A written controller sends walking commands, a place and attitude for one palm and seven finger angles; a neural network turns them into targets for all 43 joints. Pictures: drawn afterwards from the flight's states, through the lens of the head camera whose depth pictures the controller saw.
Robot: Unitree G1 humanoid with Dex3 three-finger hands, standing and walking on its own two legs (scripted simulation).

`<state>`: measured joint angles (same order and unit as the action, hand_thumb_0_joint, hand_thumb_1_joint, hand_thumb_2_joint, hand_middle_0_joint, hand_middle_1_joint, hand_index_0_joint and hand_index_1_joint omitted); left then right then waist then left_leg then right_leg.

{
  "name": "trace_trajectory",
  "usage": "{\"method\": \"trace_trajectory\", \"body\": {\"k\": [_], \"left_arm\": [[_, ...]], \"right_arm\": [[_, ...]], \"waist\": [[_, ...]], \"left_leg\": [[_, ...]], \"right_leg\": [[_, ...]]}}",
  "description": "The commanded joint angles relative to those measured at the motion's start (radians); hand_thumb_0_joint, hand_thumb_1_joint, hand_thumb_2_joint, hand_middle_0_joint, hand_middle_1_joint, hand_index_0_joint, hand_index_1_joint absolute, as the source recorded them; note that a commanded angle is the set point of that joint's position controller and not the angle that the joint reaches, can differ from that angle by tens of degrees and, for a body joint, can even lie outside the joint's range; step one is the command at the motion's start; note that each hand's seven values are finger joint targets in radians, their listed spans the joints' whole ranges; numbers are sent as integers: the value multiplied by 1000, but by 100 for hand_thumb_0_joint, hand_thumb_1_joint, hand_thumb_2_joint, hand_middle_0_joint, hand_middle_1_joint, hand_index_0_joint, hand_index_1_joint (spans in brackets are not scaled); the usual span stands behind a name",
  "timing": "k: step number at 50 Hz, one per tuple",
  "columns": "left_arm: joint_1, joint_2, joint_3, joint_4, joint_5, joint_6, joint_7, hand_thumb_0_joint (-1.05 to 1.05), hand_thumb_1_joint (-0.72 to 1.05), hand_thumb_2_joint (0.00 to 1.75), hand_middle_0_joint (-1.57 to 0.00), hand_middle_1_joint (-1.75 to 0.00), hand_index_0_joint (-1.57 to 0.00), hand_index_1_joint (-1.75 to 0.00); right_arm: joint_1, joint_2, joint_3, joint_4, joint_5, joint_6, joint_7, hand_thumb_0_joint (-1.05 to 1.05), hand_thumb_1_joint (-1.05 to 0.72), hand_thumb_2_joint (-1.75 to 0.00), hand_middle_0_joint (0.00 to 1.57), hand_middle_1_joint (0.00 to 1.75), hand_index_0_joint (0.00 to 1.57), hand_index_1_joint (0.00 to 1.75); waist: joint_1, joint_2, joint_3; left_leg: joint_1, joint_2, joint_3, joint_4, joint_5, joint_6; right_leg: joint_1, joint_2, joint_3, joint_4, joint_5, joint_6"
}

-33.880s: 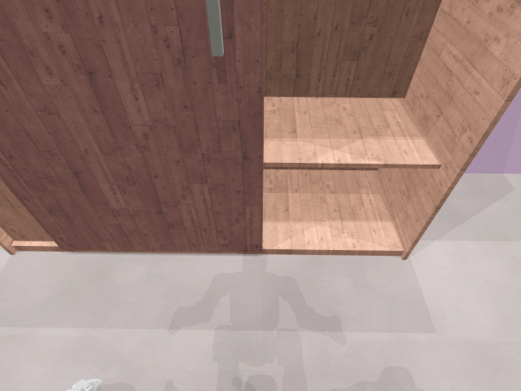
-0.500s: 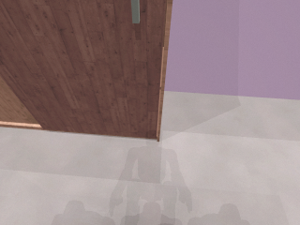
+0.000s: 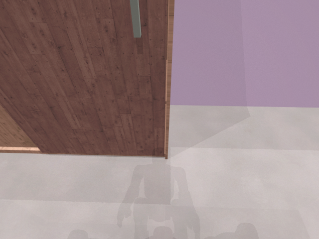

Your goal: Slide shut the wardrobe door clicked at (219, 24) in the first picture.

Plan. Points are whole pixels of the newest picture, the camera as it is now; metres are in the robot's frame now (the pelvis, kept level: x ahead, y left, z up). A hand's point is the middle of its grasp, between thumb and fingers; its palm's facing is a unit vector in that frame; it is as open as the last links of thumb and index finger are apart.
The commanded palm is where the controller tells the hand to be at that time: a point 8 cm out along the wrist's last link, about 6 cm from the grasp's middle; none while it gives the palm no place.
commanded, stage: let the arm hang, fingers relaxed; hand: left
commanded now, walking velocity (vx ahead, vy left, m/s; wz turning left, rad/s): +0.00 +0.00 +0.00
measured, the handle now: (135, 1) +0.75 +0.11 +0.27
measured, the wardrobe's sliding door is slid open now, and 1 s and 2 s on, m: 0.00 0.00 0.00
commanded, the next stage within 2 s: look to check the result in 0.04 s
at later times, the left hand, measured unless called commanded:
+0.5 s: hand out of the picture -0.01 +0.16 -0.18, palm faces +0.03 -0.98 -0.18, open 7.4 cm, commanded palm none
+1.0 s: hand out of the picture +0.01 +0.18 -0.17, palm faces +0.01 -0.98 -0.21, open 7.4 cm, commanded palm none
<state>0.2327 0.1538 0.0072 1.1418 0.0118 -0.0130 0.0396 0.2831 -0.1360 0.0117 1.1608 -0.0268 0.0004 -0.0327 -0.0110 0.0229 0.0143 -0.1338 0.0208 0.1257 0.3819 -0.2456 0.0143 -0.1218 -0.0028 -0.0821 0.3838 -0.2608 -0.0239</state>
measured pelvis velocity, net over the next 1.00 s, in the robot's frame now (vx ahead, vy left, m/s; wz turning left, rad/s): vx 0.00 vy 0.00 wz -0.01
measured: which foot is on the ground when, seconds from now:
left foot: down 0.00-1.00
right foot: down 0.00-1.00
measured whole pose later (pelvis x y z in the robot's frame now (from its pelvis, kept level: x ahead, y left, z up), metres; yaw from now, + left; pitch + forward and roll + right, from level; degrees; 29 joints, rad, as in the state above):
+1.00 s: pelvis +0.00 +0.00 +0.00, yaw +0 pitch +0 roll +0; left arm 0.24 0.15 0.00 1.15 0.01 -0.02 0.04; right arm 0.26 -0.15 0.00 1.16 -0.02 0.00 -0.03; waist -0.01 0.01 0.03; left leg -0.13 0.03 0.13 0.37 -0.24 0.01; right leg -0.11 0.00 -0.08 0.37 -0.25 -0.02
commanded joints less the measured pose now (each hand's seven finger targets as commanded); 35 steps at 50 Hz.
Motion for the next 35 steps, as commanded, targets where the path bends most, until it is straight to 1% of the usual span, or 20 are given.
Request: {"method": "trace_trajectory", "body": {"k": [1, 3, 4, 5, 6, 8, 9, 11, 15, 16, 18, 19, 22, 25, 26, 29, 31, 32, 34, 35], "left_arm": [[78, 97, 13, -15, -4, -6, 2, 0, 90, 90, -20, -30, -20, -30], [78, 91, 11, -12, -3, -5, 2, 0, 90, 90, -20, -30, -20, -30], [83, 90, 12, -13, -3, -5, 2, 0, 90, 90, -20, -30, -20, -30], [83, 90, 11, -11, -3, -5, 3, 0, 90, 90, -20, -30, -20, -30], [94, 91, 12, -10, -2, -8, 4, 0, 90, 90, -20, -30, -20, -30], [93, 85, 11, -9, -2, -7, 5, 0, 90, 90, -20, -30, -20, -30], [94, 83, 9, -7, -2, -6, 5, 0, 90, 90, -20, -30, -20, -30], [106, 81, 9, -4, -1, -6, 5, 0, 90, 90, -20, -30, -20, -30], [102, 76, 9, 0, -1, -4, 4, 0, 90, 90, -20, -30, -20, -30], [108, 78, 10, 2, 0, -5, 5, 0, 90, 90, -20, -30, -20, -30], [105, 76, 8, 4, -1, -5, 4, 0, 90, 90, -20, -30, -20, -30], [108, 73, 8, 5, -1, -4, 3, 0, 90, 90, -20, -30, -20, -30], [107, 79, 8, 2, 0, -7, 4, 0, 90, 90, -20, -30, -20, -30], [102, 79, 7, 1, -1, -6, 3, 0, 90, 90, -20, -30, -20, -30], [111, 82, 8, 0, 0, -8, 4, 0, 90, 90, -20, -30, -20, -30], [97, 86, 7, 1, -1, -7, 3, 0, 90, 90, -20, -30, -20, -30], [100, 90, 8, -2, 0, -8, 3, 0, 90, 90, -20, -30, -20, -30], [91, 90, 8, -2, 0, -7, 3, 0, 90, 90, -20, -30, -20, -30], [89, 91, 9, -4, -1, -8, 3, 0, 90, 90, -20, -30, -20, -30], [86, 93, 9, -5, -1, -8, 2, 0, 90, 90, -20, -30, -20, -30]], "right_arm": [[59, -94, -20, -28, 7, -11, -12, 0, -90, -90, 20, 30, 20, 30], [62, -90, -20, -26, 6, -10, -12, 0, -90, -90, 20, 30, 20, 30], [66, -90, -21, -25, 6, -11, -13, 0, -90, -90, 20, 30, 20, 30], [61, -88, -21, -24, 7, -11, -13, 0, -90, -90, 20, 30, 20, 30], [67, -92, -23, -28, 8, -12, -13, 0, -90, -90, 20, 30, 20, 30], [67, -86, -23, -23, 7, -11, -14, 0, -90, -90, 20, 30, 20, 30], [61, -86, -23, -22, 8, -11, -14, 0, -90, -90, 20, 30, 20, 30], [61, -87, -24, -24, 9, -10, -15, 0, -90, -90, 20, 30, 20, 30], [60, -84, -22, -21, 8, -10, -16, 0, -90, -90, 20, 30, 20, 30], [62, -86, -23, -23, 10, -10, -15, 0, -90, -90, 20, 30, 20, 30], [59, -86, -23, -22, 9, -10, -15, 0, -90, -90, 20, 30, 20, 30], [54, -87, -23, -24, 8, -10, -15, 0, -90, -90, 20, 30, 20, 30], [55, -89, -25, -25, 8, -11, -15, 0, -90, -90, 20, 30, 20, 30], [50, -92, -24, -24, 8, -10, -15, 0, -90, -90, 20, 30, 20, 30], [50, -96, -26, -28, 9, -10, -14, 0, -90, -90, 20, 30, 20, 30], [45, -95, -25, -26, 8, -9, -14, 0, -90, -90, 20, 30, 20, 30], [47, -101, -27, -29, 9, -9, -14, 0, -90, -90, 20, 30, 20, 30], [44, -99, -27, -28, 8, -9, -14, 0, -90, -90, 20, 30, 20, 30], [45, -101, -27, -28, 8, -10, -14, 0, -90, -90, 20, 30, 20, 30], [45, -105, -26, -27, 7, -11, -14, 0, -90, -90, 20, 30, 20, 30]], "waist": [[7, -15, 27], [3, -25, 43], [5, -19, 32], [4, -20, 39], [5, -36, 16], [1, -28, 21], [2, -25, 39], [2, -18, 36], [1, -1, 57], [2, -17, 50], [1, -22, 56], [3, -12, 64], [0, -23, 37], [1, -14, 58], [2, -14, 42], [2, -17, 57], [2, -24, 41], [1, -19, 53], [0, -26, 40], [1, -14, 36]], "left_leg": [[1, 112, -110, -51, 233, 15], [-1, 113, -110, -57, 220, 16], [4, 112, -108, -55, 223, 17], [6, 112, -109, -55, 234, 18], [18, 113, -108, -47, 247, 19], [19, 112, -108, -48, 241, 19], [16, 112, -107, -52, 229, 20], [23, 112, -107, -47, 232, 21], [13, 113, -107, -58, 213, 20], [17, 115, -108, -57, 214, 22], [12, 113, -109, -60, 196, 21], [11, 111, -109, -60, 186, 21], [25, 112, -108, -54, 211, 21], [15, 112, -108, -59, 198, 20], [25, 112, -107, -52, 209, 21], [16, 112, -110, -58, 197, 19], [25, 113, -109, -54, 204, 20], [19, 113, -106, -57, 193, 18], [24, 114, -108, -59, 206, 19], [25, 114, -107, -57, 214, 19]], "right_leg": [[-21, -112, 103, -53, 261, -10], [-32, -112, 103, -55, 249, -9], [-27, -113, 104, -54, 251, -9], [-30, -113, 105, -52, 263, -10], [-22, -111, 102, -50, 277, -9], [-27, -112, 105, -49, 275, -9], [-37, -112, 104, -54, 259, -9], [-42, -110, 108, -56, 259, -10], [-50, -107, 111, -60, 227, -9], [-48, -108, 107, -63, 225, -8], [-50, -110, 108, -67, 215, -8], [-57, -109, 112, -71, 206, -9], [-41, -111, 112, -66, 244, -11], [-52, -111, 112, -71, 229, -10], [-46, -111, 111, -70, 240, -11], [-49, -111, 115, -73, 235, -11], [-43, -111, 113, -73, 244, -11], [-47, -113, 113, -76, 235, -10], [-39, -113, 114, -70, 253, -12], [-36, -113, 114, -69, 258, -12]]}}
